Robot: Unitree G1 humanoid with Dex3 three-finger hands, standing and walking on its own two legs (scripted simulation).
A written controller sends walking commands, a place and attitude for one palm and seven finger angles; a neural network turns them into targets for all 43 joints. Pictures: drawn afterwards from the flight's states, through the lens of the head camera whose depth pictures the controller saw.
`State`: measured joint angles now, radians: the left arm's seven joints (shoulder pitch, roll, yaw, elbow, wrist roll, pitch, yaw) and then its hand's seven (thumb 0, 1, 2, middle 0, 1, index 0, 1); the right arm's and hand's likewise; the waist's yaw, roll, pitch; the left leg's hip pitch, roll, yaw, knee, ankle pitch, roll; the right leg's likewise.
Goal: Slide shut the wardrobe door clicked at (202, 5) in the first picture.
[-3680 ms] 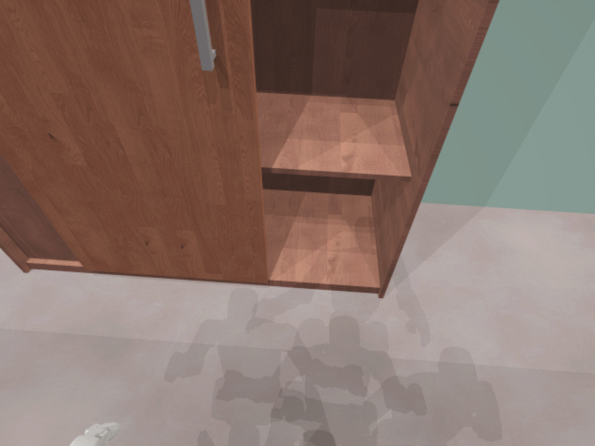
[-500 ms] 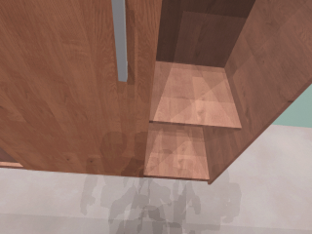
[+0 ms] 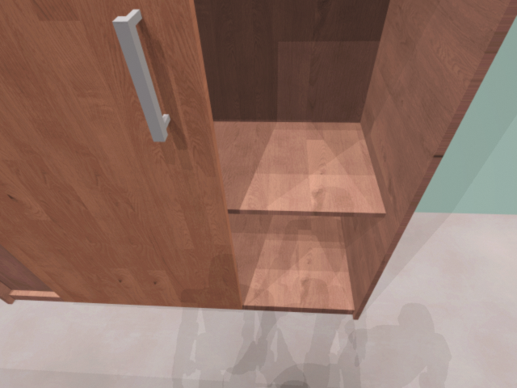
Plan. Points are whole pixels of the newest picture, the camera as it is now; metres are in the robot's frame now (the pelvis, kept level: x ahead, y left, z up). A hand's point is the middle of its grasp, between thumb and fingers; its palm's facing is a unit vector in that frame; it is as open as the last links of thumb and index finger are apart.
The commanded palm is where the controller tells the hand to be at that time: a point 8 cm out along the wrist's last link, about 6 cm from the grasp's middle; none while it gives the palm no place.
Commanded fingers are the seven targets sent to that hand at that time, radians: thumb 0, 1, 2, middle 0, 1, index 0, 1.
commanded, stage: come to a stop and stand still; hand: left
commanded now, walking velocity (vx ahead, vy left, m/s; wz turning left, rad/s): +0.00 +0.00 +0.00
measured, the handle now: (148, 80) +0.51 +0.20 +0.24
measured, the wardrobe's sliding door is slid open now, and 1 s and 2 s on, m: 0.44 0.44 0.44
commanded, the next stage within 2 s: look again from close up in 0.96 s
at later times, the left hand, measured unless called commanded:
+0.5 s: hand out of the picture -0.03 +0.19 -0.17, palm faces +0.02 -0.98 -0.18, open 7.4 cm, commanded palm none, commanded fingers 0.00 0.90 0.90 -0.20 -0.30 -0.20 -0.30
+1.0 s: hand out of the picture +0.00 +0.23 -0.18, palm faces -0.01 -0.98 -0.21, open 7.4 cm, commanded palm none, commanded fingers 0.00 0.90 0.90 -0.20 -0.30 -0.20 -0.30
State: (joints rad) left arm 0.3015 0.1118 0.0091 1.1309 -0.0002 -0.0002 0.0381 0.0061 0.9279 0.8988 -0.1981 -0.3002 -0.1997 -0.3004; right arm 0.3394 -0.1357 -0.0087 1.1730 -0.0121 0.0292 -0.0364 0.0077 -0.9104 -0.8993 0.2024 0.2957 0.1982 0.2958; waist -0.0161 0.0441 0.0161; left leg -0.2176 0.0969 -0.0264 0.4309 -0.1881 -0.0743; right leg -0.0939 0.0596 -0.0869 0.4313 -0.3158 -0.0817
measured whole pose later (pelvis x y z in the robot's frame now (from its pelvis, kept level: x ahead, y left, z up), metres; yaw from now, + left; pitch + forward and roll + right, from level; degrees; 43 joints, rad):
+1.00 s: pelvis -0.01 +0.05 -0.01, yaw -2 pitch +1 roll -1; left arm 0.34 0.17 0.01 1.01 0.03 0.01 0.03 0.00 0.91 0.90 -0.19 -0.30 -0.20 -0.30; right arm 0.34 -0.19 -0.02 1.06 -0.02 0.04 0.00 0.01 -0.91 -0.90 0.20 0.30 0.20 0.30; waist -0.01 0.02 -0.03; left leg -0.42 0.01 0.05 0.81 -0.42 0.04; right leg -0.22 0.01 -0.06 0.51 -0.32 -0.03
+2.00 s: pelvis +0.05 +0.02 +0.00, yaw -2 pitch +0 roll +1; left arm 0.33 0.14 -0.02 1.13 0.01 -0.02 0.04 0.00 0.91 0.90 -0.20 -0.30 -0.20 -0.30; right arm 0.27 -0.15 0.03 1.15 0.00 -0.01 -0.04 0.01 -0.92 -0.90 0.20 0.30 0.20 0.30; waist 0.01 -0.01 0.00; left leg -0.15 0.01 0.06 0.42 -0.28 -0.01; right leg -0.08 0.02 -0.07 0.41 -0.34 -0.05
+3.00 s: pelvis -0.03 +0.03 -0.03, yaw +2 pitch +0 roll -2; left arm 0.17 0.29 0.13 -0.01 -0.27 -0.28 -0.29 0.01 0.28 0.64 -0.24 -0.70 -0.24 -0.70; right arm 0.20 -0.22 0.10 0.65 0.04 -0.28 -0.07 0.02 -0.90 -0.90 0.21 0.30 0.20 0.30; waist 0.05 0.05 -0.02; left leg -0.45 0.02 -0.02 0.76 -0.31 0.01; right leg -0.34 0.01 -0.15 0.71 -0.38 -0.05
